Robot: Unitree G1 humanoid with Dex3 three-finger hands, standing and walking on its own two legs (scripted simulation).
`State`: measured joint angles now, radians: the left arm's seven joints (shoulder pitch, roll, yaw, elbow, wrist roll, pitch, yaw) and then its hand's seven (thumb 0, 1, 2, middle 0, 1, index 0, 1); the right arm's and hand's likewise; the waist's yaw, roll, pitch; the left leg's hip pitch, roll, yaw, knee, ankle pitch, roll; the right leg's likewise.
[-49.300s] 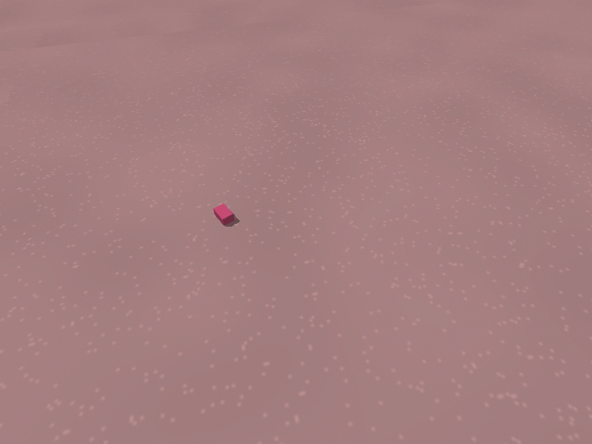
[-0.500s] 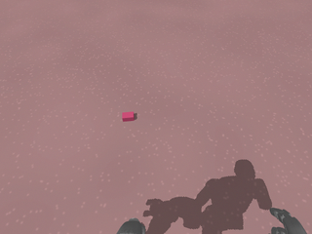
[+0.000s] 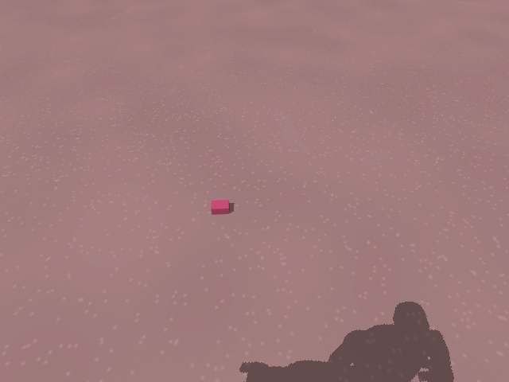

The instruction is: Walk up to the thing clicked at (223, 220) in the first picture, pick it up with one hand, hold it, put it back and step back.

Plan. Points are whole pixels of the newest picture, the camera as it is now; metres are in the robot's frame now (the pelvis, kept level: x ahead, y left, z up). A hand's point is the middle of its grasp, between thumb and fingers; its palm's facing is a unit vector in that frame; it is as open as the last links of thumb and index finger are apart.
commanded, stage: step back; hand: left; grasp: from above
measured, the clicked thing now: (220, 207) +1.06 +0.23 -0.74
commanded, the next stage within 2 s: stand in 0.64 s
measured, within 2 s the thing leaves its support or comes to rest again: neither
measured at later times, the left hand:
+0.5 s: hand out of the picture +0.11 +0.29 -0.15, palm faces +0.04 -0.93 -0.35, open 7.4 cm
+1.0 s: hand out of the picture +0.14 +0.27 -0.14, palm faces -0.01 -0.94 -0.34, open 7.4 cm
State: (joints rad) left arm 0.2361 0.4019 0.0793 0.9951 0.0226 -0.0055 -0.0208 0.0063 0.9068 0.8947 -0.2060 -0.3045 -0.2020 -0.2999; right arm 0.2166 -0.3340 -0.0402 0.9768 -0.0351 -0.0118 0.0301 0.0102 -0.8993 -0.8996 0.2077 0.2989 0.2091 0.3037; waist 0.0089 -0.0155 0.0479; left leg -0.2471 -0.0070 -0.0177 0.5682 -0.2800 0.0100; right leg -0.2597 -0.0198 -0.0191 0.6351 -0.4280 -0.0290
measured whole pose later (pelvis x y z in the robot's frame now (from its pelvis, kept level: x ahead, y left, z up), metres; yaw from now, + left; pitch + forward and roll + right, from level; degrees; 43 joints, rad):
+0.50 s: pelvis +0.05 +0.02 +0.00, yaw +1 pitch -2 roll -1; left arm 0.15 0.38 0.04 1.05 0.01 -0.02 0.00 0.00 0.91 0.89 -0.21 -0.30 -0.20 -0.30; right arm 0.08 -0.32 -0.02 1.05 -0.01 -0.01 0.01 0.01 -0.90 -0.90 0.20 0.30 0.21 0.30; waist 0.02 -0.01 0.07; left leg -0.28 0.02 0.01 0.56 -0.25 0.00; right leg -0.15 -0.02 -0.01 0.52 -0.34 0.02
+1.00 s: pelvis +0.05 +0.02 +0.02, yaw +1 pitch -3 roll +0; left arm 0.08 0.35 0.01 1.12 0.01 -0.02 -0.01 0.00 0.91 0.89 -0.21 -0.30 -0.20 -0.30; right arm 0.05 -0.34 -0.01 1.14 0.00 -0.01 0.01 0.01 -0.90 -0.90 0.20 0.30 0.21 0.30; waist 0.00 0.00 0.06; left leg -0.15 0.02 0.03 0.34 -0.14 -0.01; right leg -0.05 -0.02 0.00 0.33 -0.23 0.02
